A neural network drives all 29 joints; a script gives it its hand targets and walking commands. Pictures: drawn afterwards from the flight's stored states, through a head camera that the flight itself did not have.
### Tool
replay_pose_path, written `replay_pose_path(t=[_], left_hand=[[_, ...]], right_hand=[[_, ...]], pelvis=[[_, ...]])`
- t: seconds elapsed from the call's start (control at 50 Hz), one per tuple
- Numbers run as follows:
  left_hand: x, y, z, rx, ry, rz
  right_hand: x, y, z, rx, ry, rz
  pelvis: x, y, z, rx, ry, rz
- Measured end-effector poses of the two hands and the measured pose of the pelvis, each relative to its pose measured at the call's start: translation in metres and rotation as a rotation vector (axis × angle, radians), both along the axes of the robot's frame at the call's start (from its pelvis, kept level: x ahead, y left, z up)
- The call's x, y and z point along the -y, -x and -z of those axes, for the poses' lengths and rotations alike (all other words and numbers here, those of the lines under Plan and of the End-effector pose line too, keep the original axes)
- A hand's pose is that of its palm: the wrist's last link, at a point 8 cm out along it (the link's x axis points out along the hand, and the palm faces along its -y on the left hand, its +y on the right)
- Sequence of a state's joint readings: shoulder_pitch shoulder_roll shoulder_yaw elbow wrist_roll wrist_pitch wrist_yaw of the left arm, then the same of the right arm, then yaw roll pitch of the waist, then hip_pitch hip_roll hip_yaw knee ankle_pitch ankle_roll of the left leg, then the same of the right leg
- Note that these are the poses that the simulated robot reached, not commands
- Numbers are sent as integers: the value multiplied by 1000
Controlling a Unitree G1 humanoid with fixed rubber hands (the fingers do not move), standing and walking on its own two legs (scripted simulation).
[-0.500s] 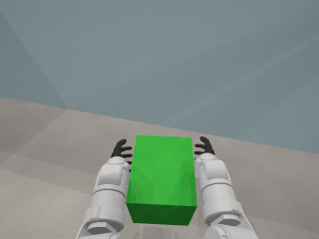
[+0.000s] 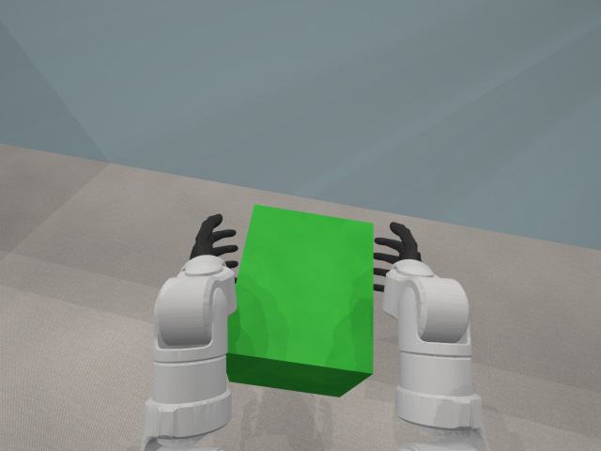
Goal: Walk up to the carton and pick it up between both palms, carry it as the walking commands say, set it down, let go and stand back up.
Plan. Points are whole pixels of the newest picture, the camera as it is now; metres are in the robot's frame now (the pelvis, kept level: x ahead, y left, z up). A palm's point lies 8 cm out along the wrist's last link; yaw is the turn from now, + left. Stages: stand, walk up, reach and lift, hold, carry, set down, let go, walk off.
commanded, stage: carry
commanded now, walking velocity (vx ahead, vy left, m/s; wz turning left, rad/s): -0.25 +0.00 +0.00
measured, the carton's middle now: (298, 305) +0.33 +0.01 +0.03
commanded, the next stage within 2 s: none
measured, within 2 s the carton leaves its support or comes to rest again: neither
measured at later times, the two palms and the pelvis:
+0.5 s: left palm (195, 396) +0.18 +0.11 +0.11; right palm (442, 396) +0.17 -0.13 +0.11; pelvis -0.14 +0.00 +0.00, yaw -1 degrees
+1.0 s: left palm out of the picture +0.00 +0.07 +0.12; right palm out of the picture -0.02 -0.17 +0.12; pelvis -0.33 -0.03 +0.00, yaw -4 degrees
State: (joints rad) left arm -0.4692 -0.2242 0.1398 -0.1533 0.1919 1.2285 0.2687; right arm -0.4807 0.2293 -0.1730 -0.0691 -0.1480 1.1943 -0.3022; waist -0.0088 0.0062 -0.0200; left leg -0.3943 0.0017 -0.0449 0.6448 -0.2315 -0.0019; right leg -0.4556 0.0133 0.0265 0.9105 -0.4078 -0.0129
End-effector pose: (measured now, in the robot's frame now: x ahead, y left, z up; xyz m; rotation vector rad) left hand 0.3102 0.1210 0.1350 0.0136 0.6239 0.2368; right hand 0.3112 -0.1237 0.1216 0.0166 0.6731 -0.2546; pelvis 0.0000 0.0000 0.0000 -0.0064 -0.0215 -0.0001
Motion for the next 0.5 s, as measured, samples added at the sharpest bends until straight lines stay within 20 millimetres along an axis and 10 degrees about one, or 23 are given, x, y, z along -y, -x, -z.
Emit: replay_pose_path(t=[0.2, 0.36, 0.5], left_hand=[[50, 39, 33, -142, -27, 76], [27, 78, 15, -15, 9, 0], [6, 134, 29, -55, 54, 22]], right_hand=[[49, 58, 40, -126, -22, 59], [27, 78, 12, 3, -55, 44], [9, 139, 15, -38, 11, 19]], pelvis=[[26, 49, -2, -34, -40, 28], [20, 99, -3, -92, -37, 18], [4, 144, -3, -51, -5, 16]])
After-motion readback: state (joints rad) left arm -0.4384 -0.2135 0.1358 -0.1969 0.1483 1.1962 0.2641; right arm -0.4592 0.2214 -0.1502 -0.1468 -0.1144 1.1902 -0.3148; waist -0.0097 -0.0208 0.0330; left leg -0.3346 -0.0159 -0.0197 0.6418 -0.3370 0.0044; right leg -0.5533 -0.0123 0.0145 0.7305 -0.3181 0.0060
